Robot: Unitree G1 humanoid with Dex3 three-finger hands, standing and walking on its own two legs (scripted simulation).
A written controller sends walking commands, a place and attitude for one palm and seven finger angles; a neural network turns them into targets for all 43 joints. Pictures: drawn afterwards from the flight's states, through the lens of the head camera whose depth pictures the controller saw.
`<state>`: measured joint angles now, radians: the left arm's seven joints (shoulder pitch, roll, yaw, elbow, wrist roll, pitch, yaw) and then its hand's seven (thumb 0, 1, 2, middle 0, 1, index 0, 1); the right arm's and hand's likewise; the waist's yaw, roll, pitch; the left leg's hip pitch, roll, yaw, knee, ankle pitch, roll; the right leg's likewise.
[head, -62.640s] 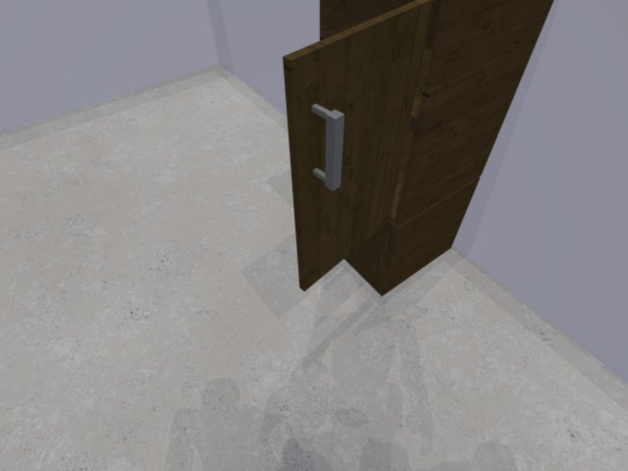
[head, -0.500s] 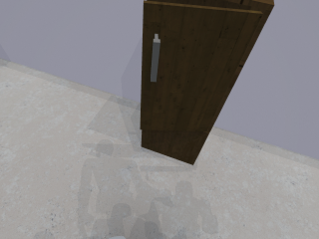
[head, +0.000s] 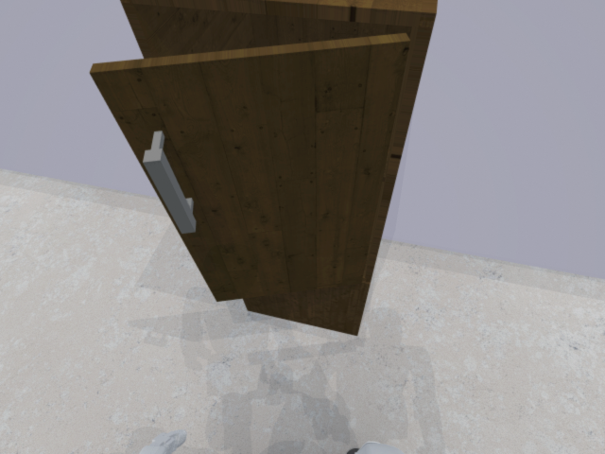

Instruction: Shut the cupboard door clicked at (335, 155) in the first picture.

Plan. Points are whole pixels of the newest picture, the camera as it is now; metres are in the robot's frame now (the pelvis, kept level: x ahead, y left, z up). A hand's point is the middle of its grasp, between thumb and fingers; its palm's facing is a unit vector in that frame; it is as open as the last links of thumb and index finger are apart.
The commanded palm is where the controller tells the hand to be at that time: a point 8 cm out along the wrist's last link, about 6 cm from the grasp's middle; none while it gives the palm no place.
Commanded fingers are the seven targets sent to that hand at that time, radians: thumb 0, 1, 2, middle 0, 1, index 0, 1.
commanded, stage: come to a stop and stand still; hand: left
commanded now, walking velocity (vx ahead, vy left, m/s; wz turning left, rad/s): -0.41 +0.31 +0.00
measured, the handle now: (174, 185) +0.44 +0.18 +0.10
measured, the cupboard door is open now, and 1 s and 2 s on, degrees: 21 21 21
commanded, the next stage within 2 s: look again from close up in 1.30 s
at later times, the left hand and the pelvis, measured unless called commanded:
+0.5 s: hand out of the picture +0.03 +0.25 -0.18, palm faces +0.13 -0.97 -0.23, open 7.4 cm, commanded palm none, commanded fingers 0.00 0.90 0.90 -0.20 -0.30 -0.20 -0.30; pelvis +0.00 +0.05 +0.00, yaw +3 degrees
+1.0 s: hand out of the picture -0.02 +0.25 -0.16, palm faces +0.04 -0.98 -0.19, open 7.3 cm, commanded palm none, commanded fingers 0.00 0.90 0.90 -0.20 -0.30 -0.20 -0.30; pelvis -0.04 +0.08 +0.01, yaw +1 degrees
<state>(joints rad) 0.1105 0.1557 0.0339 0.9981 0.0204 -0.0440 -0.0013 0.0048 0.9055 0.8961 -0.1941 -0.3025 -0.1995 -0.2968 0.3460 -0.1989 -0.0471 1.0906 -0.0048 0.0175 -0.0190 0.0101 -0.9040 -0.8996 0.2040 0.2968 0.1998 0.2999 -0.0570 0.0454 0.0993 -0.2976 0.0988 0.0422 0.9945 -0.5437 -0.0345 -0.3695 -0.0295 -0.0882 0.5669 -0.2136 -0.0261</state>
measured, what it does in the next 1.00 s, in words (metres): steps on the spot: left foot, then right foot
